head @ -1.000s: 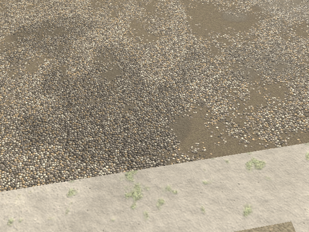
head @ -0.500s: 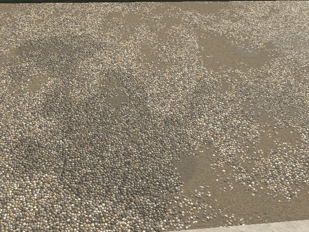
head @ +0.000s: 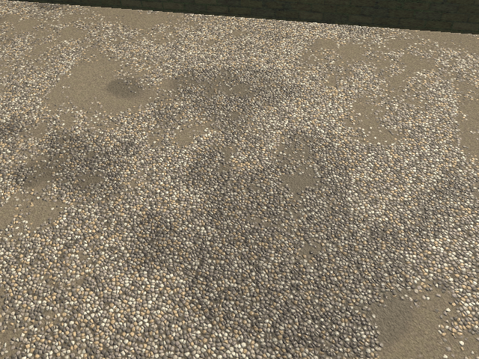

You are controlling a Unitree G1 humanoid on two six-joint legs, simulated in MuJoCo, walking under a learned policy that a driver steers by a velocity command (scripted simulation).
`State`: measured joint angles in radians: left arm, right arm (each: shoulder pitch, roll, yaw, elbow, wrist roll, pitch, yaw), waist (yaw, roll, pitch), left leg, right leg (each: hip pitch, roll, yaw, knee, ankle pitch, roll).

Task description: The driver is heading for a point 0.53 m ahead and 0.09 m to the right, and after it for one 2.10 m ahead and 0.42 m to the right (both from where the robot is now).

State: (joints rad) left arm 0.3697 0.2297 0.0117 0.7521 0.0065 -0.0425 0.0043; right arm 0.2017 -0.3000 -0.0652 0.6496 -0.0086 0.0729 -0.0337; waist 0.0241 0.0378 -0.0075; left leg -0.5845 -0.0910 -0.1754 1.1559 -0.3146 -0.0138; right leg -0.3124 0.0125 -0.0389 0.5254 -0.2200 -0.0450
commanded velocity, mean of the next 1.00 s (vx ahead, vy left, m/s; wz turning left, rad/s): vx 0.16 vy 0.00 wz -0.34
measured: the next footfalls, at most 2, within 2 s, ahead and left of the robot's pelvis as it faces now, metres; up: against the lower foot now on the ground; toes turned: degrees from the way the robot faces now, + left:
left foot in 0.18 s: +0.11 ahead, +0.13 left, +0.00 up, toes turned -2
right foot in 0.52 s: +0.06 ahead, -0.05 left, +0.00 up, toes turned -9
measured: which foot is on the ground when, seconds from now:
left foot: up 0.00-0.16, down 0.18-0.52, up 0.54-0.94, down 0.96-1.00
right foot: down 0.00-0.20, up 0.22-0.50, down 0.52-0.98, up 1.00-1.00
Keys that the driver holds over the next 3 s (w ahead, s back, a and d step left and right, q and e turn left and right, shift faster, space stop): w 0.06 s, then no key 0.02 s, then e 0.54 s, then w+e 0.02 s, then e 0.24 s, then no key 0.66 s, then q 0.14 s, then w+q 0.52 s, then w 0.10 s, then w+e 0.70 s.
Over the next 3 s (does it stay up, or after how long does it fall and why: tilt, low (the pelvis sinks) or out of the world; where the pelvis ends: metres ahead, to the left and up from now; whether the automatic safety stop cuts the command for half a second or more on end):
stays up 0.13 0.06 -0.01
